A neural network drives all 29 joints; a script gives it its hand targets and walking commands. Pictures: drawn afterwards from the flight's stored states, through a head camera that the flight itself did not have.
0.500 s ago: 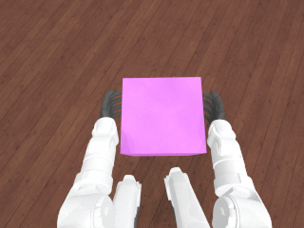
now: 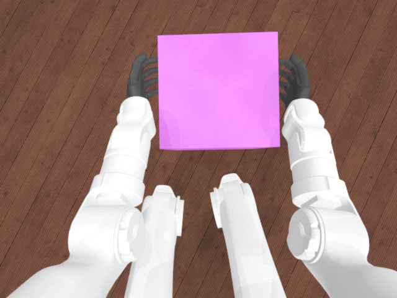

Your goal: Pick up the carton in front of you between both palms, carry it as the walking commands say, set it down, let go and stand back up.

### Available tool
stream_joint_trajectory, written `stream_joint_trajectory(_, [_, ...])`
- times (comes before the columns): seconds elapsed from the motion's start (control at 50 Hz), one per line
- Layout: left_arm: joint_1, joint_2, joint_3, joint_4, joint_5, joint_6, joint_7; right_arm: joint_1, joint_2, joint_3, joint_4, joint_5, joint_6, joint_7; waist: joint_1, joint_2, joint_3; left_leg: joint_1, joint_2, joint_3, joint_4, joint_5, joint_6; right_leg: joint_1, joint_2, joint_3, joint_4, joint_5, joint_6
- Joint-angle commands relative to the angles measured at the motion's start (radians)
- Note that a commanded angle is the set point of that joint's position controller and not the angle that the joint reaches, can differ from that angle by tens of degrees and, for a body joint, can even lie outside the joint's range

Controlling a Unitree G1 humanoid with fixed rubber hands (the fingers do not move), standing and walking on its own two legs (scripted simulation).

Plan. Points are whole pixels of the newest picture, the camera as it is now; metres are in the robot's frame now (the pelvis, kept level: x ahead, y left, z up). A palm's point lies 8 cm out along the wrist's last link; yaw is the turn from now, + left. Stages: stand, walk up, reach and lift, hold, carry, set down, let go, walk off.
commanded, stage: set down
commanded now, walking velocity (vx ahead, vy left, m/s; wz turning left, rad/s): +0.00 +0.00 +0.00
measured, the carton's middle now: (215, 104) +0.47 -0.08 -0.20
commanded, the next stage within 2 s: none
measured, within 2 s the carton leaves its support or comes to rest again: rests again in 0.86 s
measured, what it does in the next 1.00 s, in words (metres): lowers itself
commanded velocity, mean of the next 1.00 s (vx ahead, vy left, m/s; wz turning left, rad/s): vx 0.00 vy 0.00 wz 0.00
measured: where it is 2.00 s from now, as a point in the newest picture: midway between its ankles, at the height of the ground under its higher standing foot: (202, 238)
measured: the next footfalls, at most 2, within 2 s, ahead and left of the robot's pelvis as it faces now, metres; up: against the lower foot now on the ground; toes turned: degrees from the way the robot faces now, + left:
none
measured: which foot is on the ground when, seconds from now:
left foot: down 0.00-1.00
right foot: down 0.00-1.00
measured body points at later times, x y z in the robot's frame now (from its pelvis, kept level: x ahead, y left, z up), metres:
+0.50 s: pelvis -0.01 -0.01 -0.09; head +0.33 -0.04 +0.21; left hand +0.52 +0.06 -0.25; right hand +0.47 -0.24 -0.25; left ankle +0.09 +0.11 -0.44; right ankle +0.11 -0.12 -0.44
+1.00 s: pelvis -0.01 +0.00 -0.10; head +0.33 -0.03 +0.19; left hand +0.52 +0.07 -0.26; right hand +0.47 -0.23 -0.27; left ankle +0.09 +0.11 -0.44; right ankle +0.11 -0.12 -0.44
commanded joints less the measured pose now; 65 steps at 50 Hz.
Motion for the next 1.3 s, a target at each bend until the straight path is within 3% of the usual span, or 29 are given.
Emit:
stream_joint_trajectory(0.0, [-0.624, -0.884, -0.407, -0.055, -0.069, -0.044, -0.181, -0.618, 0.862, 0.504, -0.046, 0.094, -0.017, 0.204, -0.054, -0.096, -1.045, 0.373, -0.043, 0.089, -0.127, 0.212, 0.022, 0.712, 0.023, -0.125, -0.131, 0.345, -0.001])
stream_joint_trajectory(0.06, [-0.666, -0.829, -0.404, -0.035, -0.074, -0.054, -0.184, -0.656, 0.858, 0.483, -0.019, 0.109, -0.028, 0.196, -0.012, -0.076, -1.059, 0.313, -0.052, 0.117, -0.079, 0.174, 0.022, 0.684, 0.028, -0.124, -0.083, 0.307, 0.001])
stream_joint_trajectory(0.08, [-0.696, -0.832, -0.413, -0.034, -0.09, -0.053, -0.189, -0.663, 0.835, 0.436, -0.005, 0.082, -0.029, 0.196, -0.093, -0.06, -1.022, 0.296, -0.041, 0.096, -0.077, 0.15, 0.028, 0.663, 0.035, -0.142, -0.072, 0.307, -0.002])
stream_joint_trajectory(0.12, [-0.705, -0.82, -0.373, -0.002, -0.068, -0.054, -0.194, -0.661, 0.818, 0.435, 0.058, 0.061, -0.024, 0.204, -0.032, -0.068, -0.972, 0.274, -0.049, 0.1, -0.056, 0.15, 0.025, 0.593, 0.013, -0.136, -0.059, 0.258, -0.009])
stream_joint_trajectory(0.16, [-0.806, -0.847, -0.452, -0.066, -0.126, -0.061, -0.199, -0.72, 0.81, 0.433, -0.018, 0.096, -0.037, 0.201, -0.114, -0.034, -1.081, 0.319, -0.042, 0.104, -0.012, 0.191, 0.019, 0.621, 0.025, -0.148, -0.036, 0.319, -0.006])
stream_joint_trajectory(0.22, [-0.814, -0.8, -0.467, -0.058, -0.145, -0.06, -0.182, -0.705, 0.791, 0.442, 0.025, 0.11, -0.034, 0.213, -0.075, -0.006, -1.09, 0.32, -0.045, 0.119, 0.021, 0.219, 0.007, 0.611, 0.014, -0.152, 0.018, 0.346, -0.014])
stream_joint_trajectory(0.24, [-0.863, -0.798, -0.496, -0.079, -0.183, -0.065, -0.175, -0.736, 0.79, 0.434, 0.049, 0.094, -0.032, 0.21, -0.143, -0.062, -1.065, 0.298, -0.049, 0.093, 0.043, 0.199, 0.02, 0.595, 0.011, -0.155, 0.023, 0.33, -0.021])
stream_joint_trajectory(0.3, [-0.792, -0.789, -0.473, 0.003, -0.181, -0.055, -0.176, -0.852, 0.721, 0.496, -0.073, 0.172, -0.059, 0.214, -0.078, 0.006, -1.072, 0.316, -0.042, 0.11, 0.062, 0.243, 0.018, 0.596, -0.001, -0.159, 0.074, 0.377, -0.014])
stream_joint_trajectory(0.34, [-0.852, -0.742, -0.423, 0.016, -0.155, -0.065, -0.178, -0.828, 0.775, 0.485, 0.05, 0.162, -0.042, 0.219, -0.056, -0.068, -1.013, 0.245, -0.04, 0.12, 0.098, 0.227, 0.02, 0.563, 0.002, -0.133, 0.079, 0.362, -0.012])
stream_joint_trajectory(0.46, [-0.863, -0.851, -0.48, -0.005, -0.184, -0.063, -0.202, -0.871, 0.749, 0.462, -0.063, 0.188, -0.063, 0.228, -0.135, 0.002, -1.081, 0.263, -0.031, 0.105, 0.143, 0.281, 0.023, 0.607, 0.01, -0.155, 0.126, 0.445, -0.021])
stream_joint_trajectory(0.48, [-0.833, -0.832, -0.433, 0.022, -0.131, -0.056, -0.201, -0.855, 0.781, 0.474, -0.01, 0.213, -0.057, 0.235, -0.058, 0.062, -0.985, 0.212, -0.033, 0.129, 0.136, 0.261, 0.025, 0.531, 0.013, -0.131, 0.123, 0.395, -0.027])
stream_joint_trajectory(0.52, [-0.832, -0.865, -0.442, 0.014, -0.159, -0.06, -0.199, -0.877, 0.705, 0.463, -0.036, 0.173, -0.059, 0.237, -0.119, 0.033, -0.97, 0.195, -0.038, 0.12, 0.151, 0.272, 0.022, 0.531, 0.009, -0.144, 0.125, 0.418, -0.027])
stream_joint_trajectory(0.54, [-0.86, -0.804, -0.463, -0.02, -0.149, -0.068, -0.194, -0.819, 0.797, 0.467, -0.016, 0.196, -0.055, 0.24, -0.071, 0.057, -0.969, 0.256, -0.037, 0.111, 0.154, 0.294, 0.032, 0.485, 0.015, -0.129, 0.148, 0.437, -0.034])
stream_joint_trajectory(0.58, [-0.838, -0.841, -0.476, 0.015, -0.168, -0.066, -0.195, -0.864, 0.715, 0.457, 0.015, 0.193, -0.064, 0.241, -0.131, 0.052, -0.93, 0.194, -0.03, 0.081, 0.134, 0.269, 0.025, 0.479, 0.011, -0.161, 0.155, 0.424, -0.035])
stream_joint_trajectory(0.6, [-0.865, -0.796, -0.46, -0.025, -0.171, -0.073, -0.196, -0.85, 0.733, 0.437, -0.002, 0.197, -0.068, 0.243, -0.088, 0.035, -0.94, 0.244, -0.041, 0.11, 0.145, 0.282, 0.021, 0.474, 0.015, -0.152, 0.146, 0.425, -0.034])
stream_joint_trajectory(0.62, [-0.87, -0.823, -0.472, -0.013, -0.179, -0.064, -0.197, -0.875, 0.671, 0.43, 0.0, 0.186, -0.073, 0.242, -0.159, 0.074, -0.934, 0.225, -0.029, 0.095, 0.137, 0.27, 0.017, 0.468, 0.015, -0.157, 0.142, 0.41, -0.047])
stream_joint_trajectory(0.68, [-0.802, -0.807, -0.402, 0.102, -0.113, -0.057, -0.204, -0.886, 0.663, 0.4, 0.069, 0.175, -0.075, 0.257, -0.093, 0.085, -0.81, 0.202, -0.025, 0.094, 0.136, 0.241, 0.03, 0.362, 0.007, -0.154, 0.152, 0.333, -0.043])
stream_joint_trajectory(0.76, [-0.817, -0.77, -0.383, 0.125, -0.11, -0.063, -0.22, -0.825, 0.661, 0.344, 0.118, 0.11, -0.073, 0.27, -0.143, 0.066, -0.738, 0.165, -0.033, 0.074, 0.129, 0.222, 0.04, 0.284, -0.007, -0.15, 0.137, 0.313, -0.052])
stream_joint_trajectory(0.8, [-0.792, -0.718, -0.365, 0.128, -0.105, -0.071, -0.216, -0.821, 0.656, 0.331, 0.107, 0.13, -0.076, 0.274, -0.076, 0.068, -0.737, 0.141, -0.036, 0.083, 0.137, 0.234, 0.037, 0.3, -0.007, -0.143, 0.17, 0.308, -0.055])
stream_joint_trajectory(0.86, [-0.788, -0.698, -0.306, 0.168, -0.066, -0.075, -0.231, -0.825, 0.64, 0.336, 0.11, 0.101, -0.079, 0.272, -0.076, 0.023, -0.643, 0.075, -0.03, 0.081, 0.15, 0.217, 0.049, 0.267, 0.002, -0.126, 0.15, 0.29, -0.054])
stream_joint_trajectory(0.88, [-0.866, -0.696, -0.329, 0.161, -0.101, -0.077, -0.235, -0.854, 0.602, 0.307, 0.118, 0.078, -0.077, 0.27, -0.13, 0.034, -0.678, 0.092, -0.026, 0.071, 0.155, 0.214, 0.051, 0.307, -0.009, -0.136, 0.161, 0.299, -0.053])
stream_joint_trajectory(0.94, [-0.831, -0.672, -0.294, 0.192, -0.092, -0.083, -0.233, -0.89, 0.586, 0.35, 0.108, 0.131, -0.093, 0.262, -0.037, 0.041, -0.639, 0.089, -0.025, 0.087, 0.149, 0.207, 0.048, 0.292, -0.014, -0.117, 0.154, 0.276, -0.056])
stream_joint_trajectory(1.08, [-0.805, -0.631, -0.292, 0.238, -0.075, -0.075, -0.251, -0.795, 0.526, 0.222, 0.239, 0.029, -0.079, 0.271, -0.14, 0.059, -0.543, 0.066, -0.017, 0.049, 0.15, 0.158, 0.056, 0.18, -0.012, -0.127, 0.167, 0.22, -0.076])
stream_joint_trajectory(1.1, [-0.799, -0.615, -0.247, 0.256, -0.037, -0.067, -0.251, -0.8, 0.513, 0.203, 0.194, 0.038, -0.08, 0.278, -0.091, 0.098, -0.512, 0.066, -0.013, 0.053, 0.147, 0.183, 0.055, 0.142, -0.015, -0.114, 0.189, 0.226, -0.083])
stream_joint_trajectory(1.2, [-0.745, -0.512, -0.203, 0.244, -0.008, -0.07, -0.247, -0.731, 0.48, 0.197, 0.256, 0.019, -0.073, 0.277, -0.062, 0.025, -0.445, 0.017, -0.023, 0.067, 0.137, 0.155, 0.055, 0.165, -0.025, -0.118, 0.163, 0.189, -0.076])
stream_joint_trajectory(1.22, [-0.756, -0.541, -0.211, 0.256, -0.034, -0.067, -0.255, -0.782, 0.456, 0.197, 0.223, 0.017, -0.082, 0.268, -0.11, 0.033, -0.479, 0.03, -0.016, 0.05, 0.161, 0.14, 0.057, 0.157, -0.026, -0.127, 0.183, 0.189, -0.074])
stream_joint_trajectory(1.24, [-0.744, -0.519, -0.181, 0.29, 0.017, -0.061, -0.257, -0.734, 0.479, 0.16, 0.255, -0.01, -0.068, 0.278, -0.046, 0.058, -0.438, 0.018, -0.026, 0.079, 0.149, 0.136, 0.062, 0.152, -0.021, -0.093, 0.158, 0.171, -0.083])
stream_joint_trajectory(1.26, [-0.718, -0.519, -0.174, 0.368, -0.001, -0.041, -0.26, -0.749, 0.411, 0.15, 0.27, -0.01, -0.068, 0.277, -0.094, 0.064, -0.403, 0.057, -0.003, 0.043, 0.151, 0.093, 0.062, 0.145, -0.024, -0.113, 0.177, 0.137, -0.075])
stream_joint_trajectory(1.28, [-0.732, -0.492, -0.18, 0.282, 0.001, -0.048, -0.26, -0.749, 0.416, 0.171, 0.239, 0.003, -0.071, 0.28, -0.055, 0.041, -0.426, 0.051, -0.019, 0.059, 0.142, 0.079, 0.068, 0.155, -0.022, -0.12, 0.178, 0.116, -0.075])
